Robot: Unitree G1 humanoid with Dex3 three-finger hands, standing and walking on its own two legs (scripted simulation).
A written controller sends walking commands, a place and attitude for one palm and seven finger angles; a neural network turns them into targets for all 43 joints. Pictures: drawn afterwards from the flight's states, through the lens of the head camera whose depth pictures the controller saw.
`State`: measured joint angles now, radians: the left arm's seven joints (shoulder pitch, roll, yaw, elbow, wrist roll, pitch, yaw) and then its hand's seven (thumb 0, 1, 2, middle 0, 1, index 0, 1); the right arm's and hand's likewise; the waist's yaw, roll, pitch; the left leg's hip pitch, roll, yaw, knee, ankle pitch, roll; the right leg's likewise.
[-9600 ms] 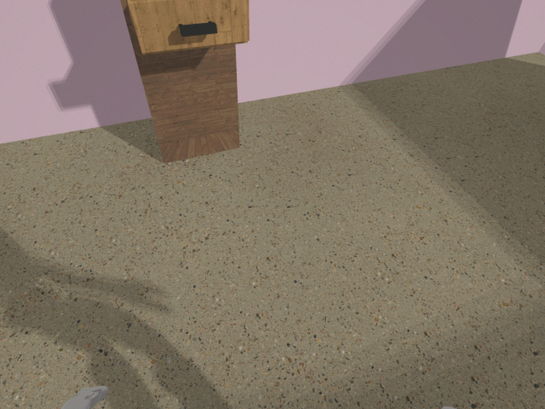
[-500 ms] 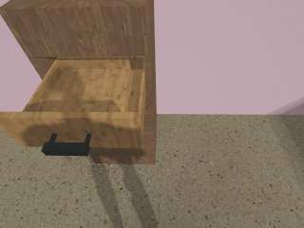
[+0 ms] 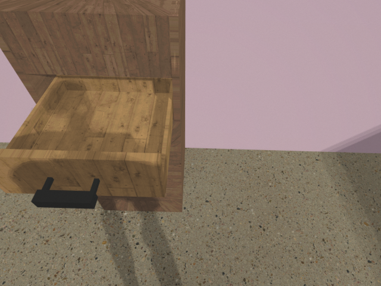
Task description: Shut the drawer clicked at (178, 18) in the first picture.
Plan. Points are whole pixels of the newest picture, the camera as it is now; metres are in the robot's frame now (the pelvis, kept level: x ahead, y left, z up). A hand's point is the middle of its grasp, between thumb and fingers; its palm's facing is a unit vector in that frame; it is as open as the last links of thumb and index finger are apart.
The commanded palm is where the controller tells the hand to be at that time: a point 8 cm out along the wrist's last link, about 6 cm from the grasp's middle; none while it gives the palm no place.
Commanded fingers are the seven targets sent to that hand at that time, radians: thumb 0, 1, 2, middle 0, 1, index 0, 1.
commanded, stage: come to a stop and stand still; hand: left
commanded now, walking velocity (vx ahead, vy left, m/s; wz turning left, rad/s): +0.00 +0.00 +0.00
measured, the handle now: (69, 190) +0.29 +0.28 +0.03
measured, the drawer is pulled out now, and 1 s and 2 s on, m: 0.27 0.27 0.27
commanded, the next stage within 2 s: look again from close up in 0.56 s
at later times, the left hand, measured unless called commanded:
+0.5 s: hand out of the picture -0.01 +0.16 -0.18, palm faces +0.06 -0.99 -0.16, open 7.3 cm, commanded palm none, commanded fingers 0.00 0.90 0.90 -0.20 -0.30 -0.20 -0.30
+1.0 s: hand out of the picture +0.01 +0.22 -0.18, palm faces +0.01 -0.98 -0.22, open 7.3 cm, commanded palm none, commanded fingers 0.00 0.90 0.90 -0.20 -0.30 -0.20 -0.30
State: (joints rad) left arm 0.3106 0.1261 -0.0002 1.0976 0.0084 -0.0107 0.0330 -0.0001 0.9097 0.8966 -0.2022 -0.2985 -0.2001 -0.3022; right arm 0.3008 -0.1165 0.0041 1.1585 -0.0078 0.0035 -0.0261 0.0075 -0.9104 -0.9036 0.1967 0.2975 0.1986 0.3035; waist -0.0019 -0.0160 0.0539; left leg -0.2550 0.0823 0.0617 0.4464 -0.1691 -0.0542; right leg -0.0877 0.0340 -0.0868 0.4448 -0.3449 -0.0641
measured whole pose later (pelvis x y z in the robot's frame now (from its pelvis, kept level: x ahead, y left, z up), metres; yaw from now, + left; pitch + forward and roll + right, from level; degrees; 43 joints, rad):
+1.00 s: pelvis -0.01 +0.04 -0.01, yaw -1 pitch -2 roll -1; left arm 0.30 0.17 0.00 1.03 0.02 0.00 0.05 0.00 0.91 0.90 -0.20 -0.30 -0.20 -0.30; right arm 0.25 -0.17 0.00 1.04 -0.01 0.01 -0.03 0.01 -0.94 -0.90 0.20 0.30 0.20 0.30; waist 0.00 0.01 0.03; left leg -0.30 0.02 0.07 0.59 -0.26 0.03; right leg -0.13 0.00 -0.06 0.54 -0.38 -0.01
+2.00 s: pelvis -0.03 +0.01 -0.05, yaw +0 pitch +7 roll -1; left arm 0.52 0.27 0.27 -0.10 -0.35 -0.23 -0.33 0.01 0.90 0.90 -0.79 -0.94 -0.79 -0.94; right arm 0.25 -0.17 0.01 0.61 0.06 -0.20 -0.08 0.02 -0.90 -0.90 0.20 0.30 0.21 0.30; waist 0.00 0.04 -0.12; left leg -0.68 0.06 0.01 0.91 -0.34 -0.01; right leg -0.51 0.04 -0.10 0.89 -0.51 -0.05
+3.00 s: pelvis -0.04 +0.03 -0.02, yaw +1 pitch -2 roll -2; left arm 0.58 0.30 0.25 -0.44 -0.32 0.02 -0.21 0.01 0.90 0.90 -1.40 -1.60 -1.40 -1.60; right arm 0.27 -0.24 0.05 0.60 0.09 -0.34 -0.08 0.02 -0.90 -0.90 0.20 0.30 0.20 0.30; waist 0.03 0.06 -0.08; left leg -0.43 0.03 0.01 0.70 -0.25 0.01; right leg -0.25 0.02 -0.10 0.68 -0.40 -0.03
